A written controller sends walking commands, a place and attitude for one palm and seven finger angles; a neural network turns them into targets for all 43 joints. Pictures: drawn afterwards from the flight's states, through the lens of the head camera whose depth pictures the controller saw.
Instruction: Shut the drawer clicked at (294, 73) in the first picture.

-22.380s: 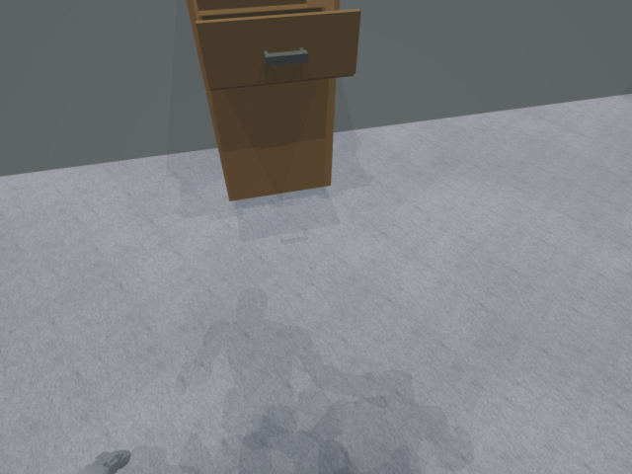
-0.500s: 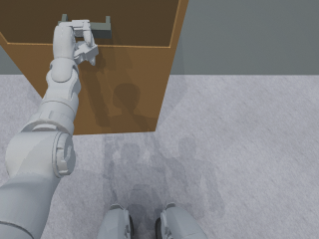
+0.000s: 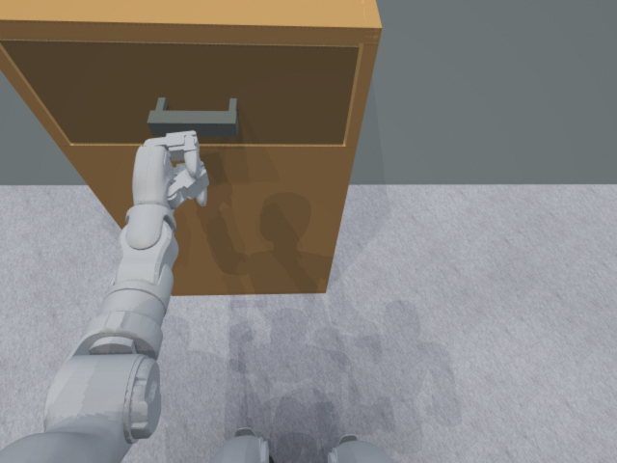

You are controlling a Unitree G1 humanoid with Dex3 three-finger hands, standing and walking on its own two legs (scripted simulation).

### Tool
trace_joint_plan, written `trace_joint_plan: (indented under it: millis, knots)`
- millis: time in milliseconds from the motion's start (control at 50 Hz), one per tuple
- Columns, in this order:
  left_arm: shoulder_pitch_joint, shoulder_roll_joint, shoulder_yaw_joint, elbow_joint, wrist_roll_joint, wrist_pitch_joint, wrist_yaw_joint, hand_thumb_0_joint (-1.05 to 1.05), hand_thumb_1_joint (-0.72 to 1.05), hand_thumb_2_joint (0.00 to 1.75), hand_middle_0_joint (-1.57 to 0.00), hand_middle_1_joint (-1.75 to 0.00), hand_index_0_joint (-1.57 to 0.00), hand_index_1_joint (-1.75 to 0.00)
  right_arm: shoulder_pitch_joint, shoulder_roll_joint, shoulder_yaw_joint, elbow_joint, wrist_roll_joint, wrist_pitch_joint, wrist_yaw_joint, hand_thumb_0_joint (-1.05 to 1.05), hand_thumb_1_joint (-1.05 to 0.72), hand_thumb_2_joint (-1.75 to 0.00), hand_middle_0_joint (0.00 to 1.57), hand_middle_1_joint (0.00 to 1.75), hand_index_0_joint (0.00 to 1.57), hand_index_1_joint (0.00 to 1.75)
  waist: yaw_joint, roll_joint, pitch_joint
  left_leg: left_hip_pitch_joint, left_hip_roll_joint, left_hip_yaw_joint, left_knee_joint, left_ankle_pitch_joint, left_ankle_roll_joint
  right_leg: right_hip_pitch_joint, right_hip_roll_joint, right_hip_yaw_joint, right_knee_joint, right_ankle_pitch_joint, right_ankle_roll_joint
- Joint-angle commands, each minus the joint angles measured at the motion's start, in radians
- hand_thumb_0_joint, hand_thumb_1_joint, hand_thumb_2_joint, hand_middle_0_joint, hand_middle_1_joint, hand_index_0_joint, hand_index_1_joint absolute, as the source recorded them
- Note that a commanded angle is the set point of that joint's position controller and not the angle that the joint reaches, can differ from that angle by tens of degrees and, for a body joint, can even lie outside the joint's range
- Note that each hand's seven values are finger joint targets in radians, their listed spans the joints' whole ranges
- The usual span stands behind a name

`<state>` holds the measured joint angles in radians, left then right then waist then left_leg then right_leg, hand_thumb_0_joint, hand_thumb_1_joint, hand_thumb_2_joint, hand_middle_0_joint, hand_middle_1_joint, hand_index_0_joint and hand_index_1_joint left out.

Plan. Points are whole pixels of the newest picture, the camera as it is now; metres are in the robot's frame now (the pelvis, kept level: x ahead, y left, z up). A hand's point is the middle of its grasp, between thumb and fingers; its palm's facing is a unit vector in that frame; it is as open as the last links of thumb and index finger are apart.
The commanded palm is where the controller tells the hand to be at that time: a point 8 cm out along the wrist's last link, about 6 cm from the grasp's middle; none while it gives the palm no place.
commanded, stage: draw the hand back to the body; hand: left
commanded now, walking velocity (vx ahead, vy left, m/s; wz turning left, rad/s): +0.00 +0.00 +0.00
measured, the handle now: (196, 113) +0.58 +0.13 +0.07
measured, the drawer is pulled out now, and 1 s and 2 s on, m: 0.00 0.00 0.00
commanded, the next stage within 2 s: step back with the hand held close in 1.42 s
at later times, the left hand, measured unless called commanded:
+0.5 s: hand (139, 237) +0.35 +0.15 +0.13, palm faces -0.05 -1.00 -0.05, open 3.3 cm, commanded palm +0.31 +0.21 +0.14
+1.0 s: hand out of the picture +0.24 +0.22 +0.19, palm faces +0.26 -0.92 -0.31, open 3.3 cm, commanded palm +0.19 +0.27 +0.21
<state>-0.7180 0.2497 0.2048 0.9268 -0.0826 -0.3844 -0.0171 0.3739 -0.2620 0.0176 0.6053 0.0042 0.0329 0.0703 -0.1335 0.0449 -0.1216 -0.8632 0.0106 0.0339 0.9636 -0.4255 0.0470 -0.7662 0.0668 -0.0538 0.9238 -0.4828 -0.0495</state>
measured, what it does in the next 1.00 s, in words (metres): rises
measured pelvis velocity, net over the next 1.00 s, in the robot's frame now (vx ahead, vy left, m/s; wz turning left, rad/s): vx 0.01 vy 0.01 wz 0.02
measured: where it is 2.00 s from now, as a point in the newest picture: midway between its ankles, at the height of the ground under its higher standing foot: outside the picture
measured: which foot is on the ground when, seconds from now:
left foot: down 0.00-1.00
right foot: down 0.00-1.00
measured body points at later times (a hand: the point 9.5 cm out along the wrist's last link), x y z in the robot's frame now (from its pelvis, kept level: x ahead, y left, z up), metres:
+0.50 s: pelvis +0.01 +0.00 +0.03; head +0.04 -0.02 +0.48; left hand +0.34 +0.21 +0.14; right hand +0.17 -0.25 -0.06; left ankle +0.02 +0.09 -0.68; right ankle -0.03 -0.09 -0.68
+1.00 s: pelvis +0.01 +0.01 +0.06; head +0.00 -0.01 +0.51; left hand +0.22 +0.27 +0.21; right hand +0.20 -0.19 -0.03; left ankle +0.02 +0.09 -0.68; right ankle -0.03 -0.09 -0.68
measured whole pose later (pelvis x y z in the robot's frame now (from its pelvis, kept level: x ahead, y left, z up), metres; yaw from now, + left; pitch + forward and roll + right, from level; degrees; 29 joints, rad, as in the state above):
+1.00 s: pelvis +0.01 +0.01 +0.06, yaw +1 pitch -3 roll +0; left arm 0.30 0.31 0.13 -0.27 -0.08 -0.07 0.08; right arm 0.17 -0.24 0.08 0.60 0.02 -0.02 -0.05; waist 0.04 0.07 0.02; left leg -0.16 -0.05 0.04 0.45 -0.24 0.06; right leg -0.07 0.02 -0.02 0.42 -0.29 -0.02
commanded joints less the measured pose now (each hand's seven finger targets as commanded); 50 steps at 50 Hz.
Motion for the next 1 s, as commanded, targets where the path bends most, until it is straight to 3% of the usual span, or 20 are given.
trace_joint_plan:
  millis: [0, 20, 80, 100, 120, 160, 200, 240, 260, 320, 400, 460, 520, 540, 580, 620, 760, 800, 840, 980]
  knots:
    - [-0.451, 0.152, 0.002, -0.231, -0.013, -0.056, -0.013, 0.00, 0.90, 0.90, -1.40, -1.60, -1.40, -1.60, 0.124, -0.154, -0.062, -0.045, 0.012, -0.028, -0.013, 0.00, -0.90, -0.90, 0.20, 0.30, 0.20, 0.30, -0.035, 0.014, -0.397, 0.395, -0.012, -0.071, -0.045, 0.434, 0.003, 0.098, -0.008, 0.060, -0.100, 0.516, 0.031]
    - [-0.454, 0.164, 0.009, -0.216, -0.012, -0.051, -0.019, 0.00, 0.90, 0.90, -1.40, -1.60, -1.40, -1.60, 0.123, -0.151, -0.060, -0.038, 0.012, -0.028, -0.016, 0.00, -0.90, -0.90, 0.20, 0.30, 0.20, 0.30, -0.030, 0.014, -0.403, 0.389, -0.013, -0.072, -0.043, 0.441, 0.001, 0.113, -0.011, 0.064, -0.097, 0.531, 0.031]
    - [-0.263, 0.215, 0.061, -0.389, -0.039, -0.038, -0.038, 0.00, 0.90, 0.90, -1.40, -1.60, -1.40, -1.60, 0.087, -0.153, -0.065, -0.101, 0.021, -0.032, -0.016, 0.00, -0.90, -0.90, 0.20, 0.30, 0.20, 0.30, 0.047, 0.033, -0.554, 0.475, -0.022, -0.056, -0.074, 0.555, 0.000, 0.283, -0.020, 0.071, -0.107, 0.679, 0.029]
    - [-0.213, 0.217, 0.058, -0.459, -0.052, -0.032, -0.049, 0.00, 0.90, 0.90, -1.40, -1.60, -1.40, -1.60, 0.073, -0.149, -0.062, -0.125, 0.024, -0.039, -0.015, 0.00, -0.90, -0.90, 0.20, 0.30, 0.20, 0.30, 0.070, 0.082, -0.589, 0.507, -0.026, -0.053, -0.080, 0.611, 0.000, 0.325, -0.024, 0.075, -0.104, 0.738, 0.029]
    - [-0.143, 0.197, 0.051, -0.504, -0.066, -0.018, -0.059, 0.00, 0.90, 0.90, -1.40, -1.60, -1.40, -1.60, 0.060, -0.141, -0.060, -0.139, 0.027, -0.044, -0.013, 0.00, -0.90, -0.90, 0.20, 0.30, 0.20, 0.30, 0.077, 0.050, -0.597, 0.522, -0.025, -0.051, -0.088, 0.644, 0.002, 0.364, -0.027, 0.073, -0.113, 0.794, 0.033]
    - [-0.053, 0.194, 0.050, -0.557, -0.087, 0.015, -0.076, 0.00, 0.90, 0.90, -1.40, -1.60, -1.40, -1.60, 0.033, -0.140, -0.057, -0.155, 0.036, -0.047, -0.017, 0.00, -0.90, -0.90, 0.20, 0.30, 0.20, 0.30, 0.078, -0.050, -0.526, 0.466, -0.028, -0.036, -0.112, 0.584, 0.009, 0.426, -0.036, 0.079, -0.139, 0.860, 0.052]
    - [0.029, 0.189, 0.043, -0.545, -0.099, 0.055, -0.097, 0.00, 0.90, 0.90, -1.40, -1.60, -1.40, -1.60, 0.008, -0.146, -0.050, -0.171, 0.048, -0.046, -0.025, 0.00, -0.90, -0.90, 0.20, 0.30, 0.20, 0.30, 0.073, -0.130, -0.404, 0.381, -0.038, -0.018, -0.144, 0.463, 0.015, 0.464, -0.047, 0.090, -0.170, 0.878, 0.074]
    - [0.047, 0.156, 0.006, -0.581, -0.106, 0.086, -0.114, 0.00, 0.90, 0.90, -1.40, -1.60, -1.40, -1.60, -0.021, -0.146, -0.047, -0.177, 0.057, -0.048, -0.034, 0.00, -0.90, -0.90, 0.20, 0.30, 0.20, 0.30, 0.060, -0.131, -0.298, 0.381, -0.035, -0.018, -0.176, 0.382, 0.015, 0.423, -0.048, 0.088, -0.207, 0.783, 0.078]
    - [0.075, 0.147, -0.006, -0.606, -0.111, 0.099, -0.124, 0.00, 0.90, 0.90, -1.40, -1.60, -1.40, -1.60, -0.039, -0.145, -0.046, -0.182, 0.061, -0.051, -0.039, 0.00, -0.90, -0.90, 0.20, 0.30, 0.20, 0.30, 0.065, -0.085, -0.273, 0.402, -0.035, -0.018, -0.187, 0.369, 0.014, 0.401, -0.046, 0.086, -0.223, 0.726, 0.073]
    - [0.120, 0.144, -0.020, -0.737, -0.131, 0.115, -0.148, 0.00, 0.90, 0.90, -1.40, -1.60, -1.40, -1.60, -0.075, -0.139, -0.039, -0.197, 0.062, -0.068, -0.050, 0.00, -0.90, -0.90, 0.20, 0.30, 0.20, 0.30, 0.076, 0.008, -0.283, 0.498, -0.035, -0.026, -0.201, 0.426, 0.014, 0.413, -0.048, 0.082, -0.243, 0.721, 0.061]
    - [0.183, 0.146, -0.035, -0.879, -0.153, 0.127, -0.160, 0.00, 0.90, 0.90, -1.40, -1.60, -1.40, -1.60, -0.121, -0.136, -0.032, -0.210, 0.063, -0.101, -0.066, 0.00, -0.90, -0.90, 0.20, 0.30, 0.20, 0.30, 0.076, -0.023, -0.275, 0.572, -0.025, -0.055, -0.233, 0.436, 0.015, 0.401, -0.038, 0.057, -0.267, 0.630, 0.047]
    - [0.268, 0.178, 0.009, -0.926, -0.163, 0.146, -0.157, 0.00, 0.90, 0.90, -1.40, -1.60, -1.40, -1.60, -0.166, -0.135, -0.025, -0.219, 0.064, -0.121, -0.076, 0.00, -0.90, -0.90, 0.20, 0.30, 0.20, 0.30, 0.100, -0.039, -0.251, 0.566, -0.025, -0.063, -0.272, 0.371, 0.010, 0.421, -0.040, 0.054, -0.291, 0.544, 0.041]
    - [0.309, 0.172, -0.003, -0.963, -0.163, 0.180, -0.163, 0.00, 0.90, 0.90, -1.40, -1.60, -1.40, -1.60, -0.211, -0.130, -0.010, -0.224, 0.067, -0.136, -0.081, 0.00, -0.90, -0.90, 0.20, 0.30, 0.20, 0.30, 0.103, 0.001, -0.183, 0.573, -0.025, -0.069, -0.306, 0.317, 0.008, 0.408, -0.044, 0.051, -0.317, 0.462, 0.034]
    - [0.384, 0.231, -0.035, -1.017, -0.063, 0.187, -0.069, 0.00, 0.90, 0.90, -1.40, -1.60, -1.40, -1.60, -0.258, -0.113, -0.015, -0.200, 0.059, -0.102, -0.099, 0.00, -0.90, -0.90, 0.20, 0.30, 0.20, 0.30, 0.144, -0.033, -0.113, 0.618, -0.018, -0.075, -0.357, 0.275, 0.003, 0.400, -0.068, 0.092, -0.396, 0.381, 0.026]
    - [0.463, 0.164, -0.070, -1.027, -0.046, 0.215, -0.002, 0.00, 0.90, 0.90, -1.40, -1.60, -1.40, -1.60, -0.277, -0.103, -0.005, -0.215, 0.057, -0.087, -0.115, 0.00, -0.90, -0.90, 0.20, 0.30, 0.20, 0.30, 0.126, -0.071, -0.036, 0.620, -0.008, -0.078, -0.397, 0.198, 0.003, 0.394, -0.073, 0.089, -0.451, 0.286, 0.033]
    - [0.484, 0.175, -0.072, -1.081, -0.027, 0.225, 0.032, 0.00, 0.90, 0.90, -1.40, -1.60, -1.40, -1.60, -0.294, -0.101, 0.002, -0.202, 0.055, -0.079, -0.124, 0.00, -0.90, -0.90, 0.20, 0.30, 0.20, 0.30, 0.130, -0.017, -0.051, 0.671, -0.006, -0.078, -0.428, 0.211, 0.003, 0.440, -0.072, 0.092, -0.470, 0.288, 0.027]
    - [0.614, 0.218, -0.019, -1.264, -0.007, 0.245, 0.096, 0.00, 0.90, 0.90, -1.40, -1.60, -1.40, -1.60, -0.337, -0.088, 0.017, -0.188, 0.037, -0.082, -0.141, 0.00, -0.90, -0.90, 0.20, 0.30, 0.20, 0.30, 0.147, 0.015, -0.041, 0.796, 0.006, -0.096, -0.528, 0.250, 0.001, 0.538, -0.068, 0.072, -0.535, 0.301, 0.018]
    - [0.668, 0.226, -0.006, -1.303, -0.007, 0.248, 0.102, 0.00, 0.90, 0.90, -1.40, -1.60, -1.40, -1.60, -0.344, -0.093, 0.016, -0.179, 0.031, -0.089, -0.141, 0.00, -0.90, -0.90, 0.20, 0.30, 0.20, 0.30, 0.155, -0.007, -0.017, 0.806, 0.012, -0.104, -0.547, 0.275, 0.001, 0.558, -0.066, 0.069, -0.551, 0.313, 0.016]
    - [0.719, 0.206, -0.015, -1.359, -0.003, 0.246, 0.106, 0.00, 0.90, 0.90, -1.40, -1.60, -1.40, -1.60, -0.343, -0.085, 0.017, -0.177, 0.028, -0.100, -0.138, 0.00, -0.90, -0.90, 0.20, 0.30, 0.20, 0.30, 0.156, 0.050, -0.005, 0.841, 0.015, -0.110, -0.565, 0.304, -0.005, 0.567, -0.066, 0.063, -0.557, 0.328, 0.013]
    - [0.985, 0.215, 0.052, -1.461, -0.005, 0.249, 0.106, 0.00, 0.90, 0.90, -1.40, -1.60, -1.40, -1.60, -0.343, -0.086, 0.004, -0.168, 0.016, -0.112, -0.122, 0.00, -0.90, -0.90, 0.20, 0.30, 0.20, 0.30, 0.174, -0.036, 0.034, 0.842, 0.027, -0.105, -0.585, 0.407, -0.006, 0.621, -0.069, 0.052, -0.574, 0.398, 0.014]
